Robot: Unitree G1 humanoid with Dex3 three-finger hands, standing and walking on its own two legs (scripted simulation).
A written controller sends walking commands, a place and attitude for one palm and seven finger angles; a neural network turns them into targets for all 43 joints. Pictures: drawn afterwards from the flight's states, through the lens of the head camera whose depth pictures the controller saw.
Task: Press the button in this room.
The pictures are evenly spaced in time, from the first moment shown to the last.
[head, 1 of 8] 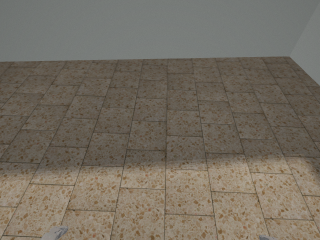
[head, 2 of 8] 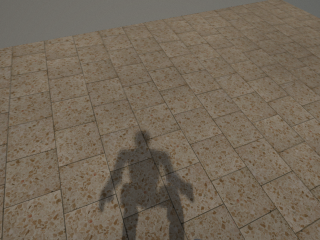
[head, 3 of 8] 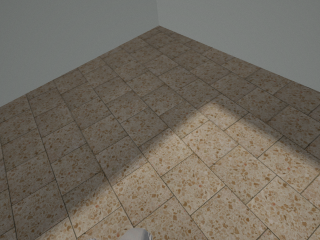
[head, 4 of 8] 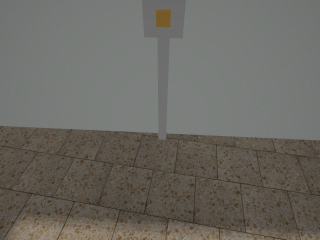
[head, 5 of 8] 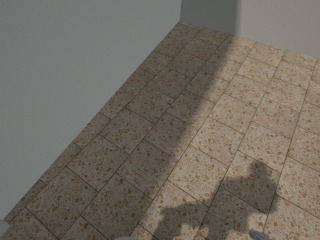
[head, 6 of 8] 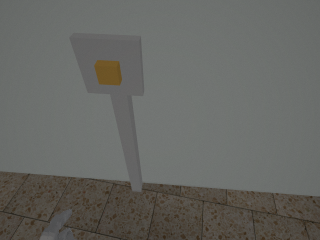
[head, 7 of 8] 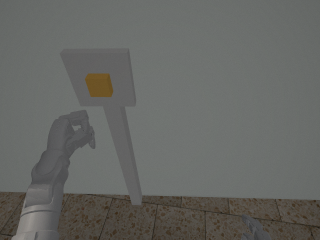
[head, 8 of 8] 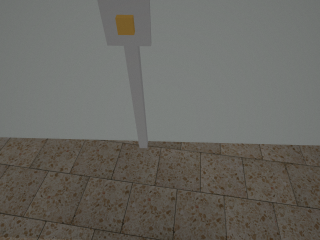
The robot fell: no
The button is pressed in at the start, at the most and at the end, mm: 0 13 0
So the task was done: yes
